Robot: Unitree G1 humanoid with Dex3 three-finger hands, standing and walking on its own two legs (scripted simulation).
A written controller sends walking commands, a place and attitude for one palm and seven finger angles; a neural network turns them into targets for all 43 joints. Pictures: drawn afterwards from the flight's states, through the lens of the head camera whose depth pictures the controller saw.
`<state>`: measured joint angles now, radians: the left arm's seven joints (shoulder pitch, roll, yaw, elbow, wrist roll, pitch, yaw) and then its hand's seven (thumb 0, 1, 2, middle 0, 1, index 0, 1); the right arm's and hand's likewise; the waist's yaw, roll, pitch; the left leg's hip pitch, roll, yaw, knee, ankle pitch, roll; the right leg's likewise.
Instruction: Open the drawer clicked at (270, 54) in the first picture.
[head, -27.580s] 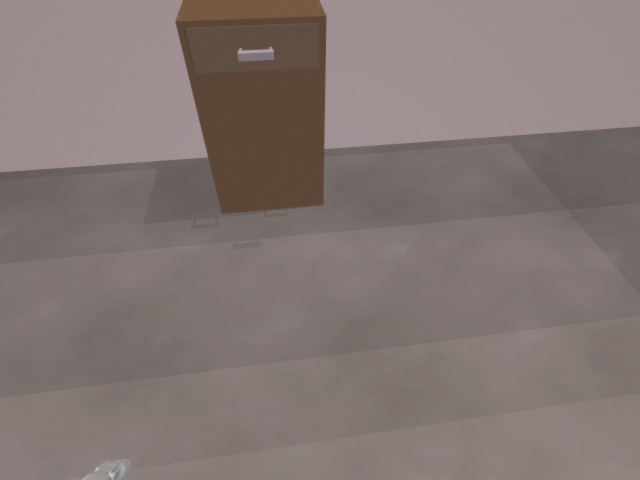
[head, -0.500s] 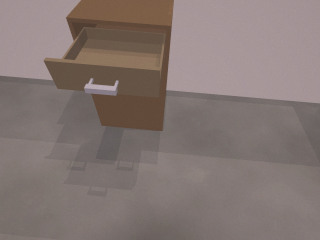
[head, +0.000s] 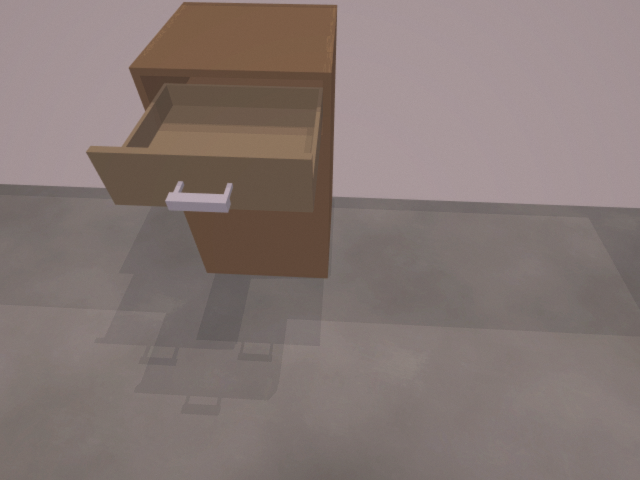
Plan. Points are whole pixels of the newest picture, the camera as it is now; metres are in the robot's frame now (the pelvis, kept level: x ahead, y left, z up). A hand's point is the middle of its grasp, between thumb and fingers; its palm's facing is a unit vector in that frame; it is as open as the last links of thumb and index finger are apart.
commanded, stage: let the arm hang, fingers relaxed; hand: left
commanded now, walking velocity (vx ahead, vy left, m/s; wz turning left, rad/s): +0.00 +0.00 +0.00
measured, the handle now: (201, 194) +0.62 +0.27 -0.04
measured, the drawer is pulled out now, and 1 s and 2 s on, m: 0.30 0.30 0.30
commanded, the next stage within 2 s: look to check the result in 0.12 s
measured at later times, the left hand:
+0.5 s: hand out of the picture +0.05 +0.21 -0.17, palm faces +0.01 -0.96 -0.28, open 7.4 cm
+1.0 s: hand out of the picture +0.11 +0.22 -0.16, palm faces -0.01 -0.95 -0.31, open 7.4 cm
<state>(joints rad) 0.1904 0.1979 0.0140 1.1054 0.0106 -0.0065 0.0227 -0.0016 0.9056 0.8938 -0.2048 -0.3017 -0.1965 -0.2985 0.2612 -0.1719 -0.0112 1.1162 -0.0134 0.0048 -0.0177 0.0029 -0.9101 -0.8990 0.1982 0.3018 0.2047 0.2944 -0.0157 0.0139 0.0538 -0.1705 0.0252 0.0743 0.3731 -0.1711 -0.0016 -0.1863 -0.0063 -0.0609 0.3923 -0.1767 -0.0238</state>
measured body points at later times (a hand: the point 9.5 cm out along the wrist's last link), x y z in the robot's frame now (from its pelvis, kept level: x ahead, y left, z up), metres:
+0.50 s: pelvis +0.02 -0.01 +0.00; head +0.05 -0.01 +0.45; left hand +0.05 +0.26 -0.14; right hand +0.05 -0.25 -0.16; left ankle +0.02 +0.12 -0.74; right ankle +0.02 -0.10 -0.74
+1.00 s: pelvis +0.04 -0.01 +0.00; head +0.06 -0.02 +0.45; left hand +0.11 +0.27 -0.13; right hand +0.09 -0.29 -0.15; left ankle +0.02 +0.12 -0.74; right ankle +0.02 -0.10 -0.74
